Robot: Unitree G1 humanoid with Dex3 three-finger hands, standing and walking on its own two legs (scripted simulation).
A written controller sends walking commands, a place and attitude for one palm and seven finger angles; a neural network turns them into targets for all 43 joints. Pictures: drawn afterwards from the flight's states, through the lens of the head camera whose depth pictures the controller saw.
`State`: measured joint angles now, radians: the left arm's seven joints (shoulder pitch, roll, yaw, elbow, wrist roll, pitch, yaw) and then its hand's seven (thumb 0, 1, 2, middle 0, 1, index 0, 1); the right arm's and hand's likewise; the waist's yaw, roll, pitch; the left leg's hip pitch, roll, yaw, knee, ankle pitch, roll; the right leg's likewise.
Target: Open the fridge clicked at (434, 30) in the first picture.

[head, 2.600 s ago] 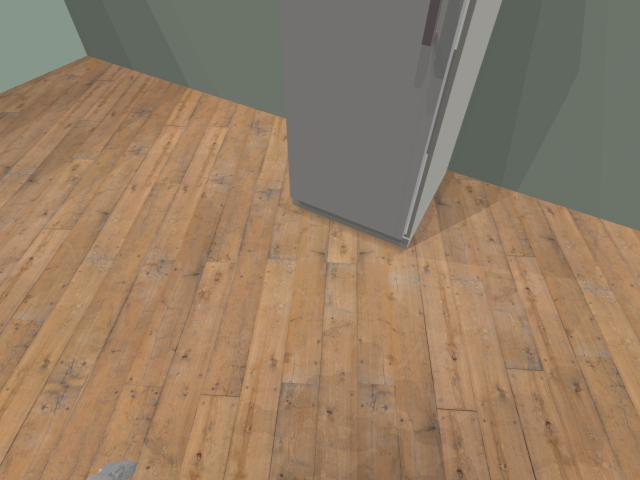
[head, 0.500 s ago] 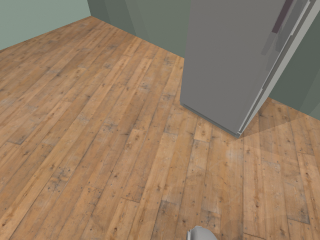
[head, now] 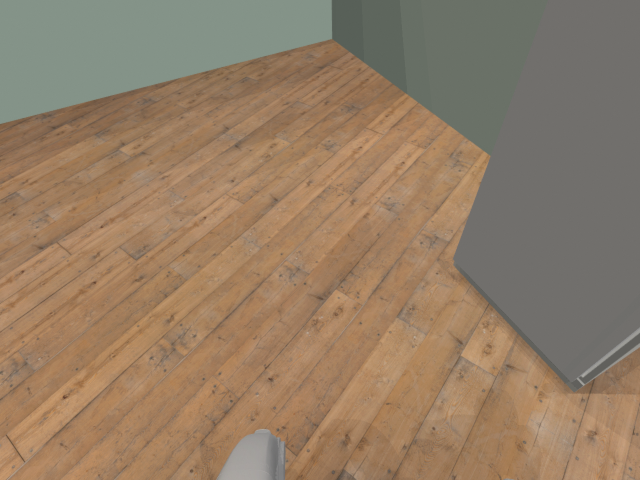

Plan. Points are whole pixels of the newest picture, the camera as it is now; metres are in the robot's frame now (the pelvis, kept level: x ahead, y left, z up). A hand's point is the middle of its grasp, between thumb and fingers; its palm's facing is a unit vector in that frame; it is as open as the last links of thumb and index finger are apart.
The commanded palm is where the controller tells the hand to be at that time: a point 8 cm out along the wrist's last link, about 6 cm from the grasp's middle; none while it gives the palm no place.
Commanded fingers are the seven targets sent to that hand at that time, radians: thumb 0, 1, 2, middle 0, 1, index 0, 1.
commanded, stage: walk to a spot facing it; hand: right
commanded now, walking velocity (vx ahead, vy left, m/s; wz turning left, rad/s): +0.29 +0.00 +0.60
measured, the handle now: out of the picture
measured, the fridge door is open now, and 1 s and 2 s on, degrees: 0 0 0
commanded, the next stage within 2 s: turn to face it in 1.12 s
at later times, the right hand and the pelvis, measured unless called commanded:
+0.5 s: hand (416, 374) +0.32 -0.13 -0.17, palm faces -0.27 +0.93 -0.23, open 7.2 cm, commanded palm none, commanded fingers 0.00 -0.90 -0.90 0.20 0.30 0.20 0.30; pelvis +0.19 +0.04 -0.01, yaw +17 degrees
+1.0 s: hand (407, 281) +0.52 -0.13 -0.18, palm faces -0.52 +0.84 -0.16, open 7.4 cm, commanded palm none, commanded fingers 0.00 -0.90 -0.90 0.20 0.30 0.20 0.30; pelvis +0.35 +0.00 +0.00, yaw +36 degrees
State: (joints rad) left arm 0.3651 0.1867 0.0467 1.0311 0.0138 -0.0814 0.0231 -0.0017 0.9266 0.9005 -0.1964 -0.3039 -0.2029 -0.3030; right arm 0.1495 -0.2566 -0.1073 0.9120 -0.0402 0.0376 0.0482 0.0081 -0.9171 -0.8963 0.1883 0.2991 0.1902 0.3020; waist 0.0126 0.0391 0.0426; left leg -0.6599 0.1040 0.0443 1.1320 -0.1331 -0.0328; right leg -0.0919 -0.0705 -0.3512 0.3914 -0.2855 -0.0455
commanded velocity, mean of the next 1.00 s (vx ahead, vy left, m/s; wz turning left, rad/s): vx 0.15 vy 0.00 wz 0.60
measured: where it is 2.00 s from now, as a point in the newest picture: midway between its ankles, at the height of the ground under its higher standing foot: (315, 433)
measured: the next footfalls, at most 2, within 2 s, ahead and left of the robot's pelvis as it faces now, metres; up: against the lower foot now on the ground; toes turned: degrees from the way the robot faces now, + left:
left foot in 0.28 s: +0.24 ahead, +0.14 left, +0.00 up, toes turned +17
right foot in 0.72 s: +0.42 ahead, -0.05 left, +0.00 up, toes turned +18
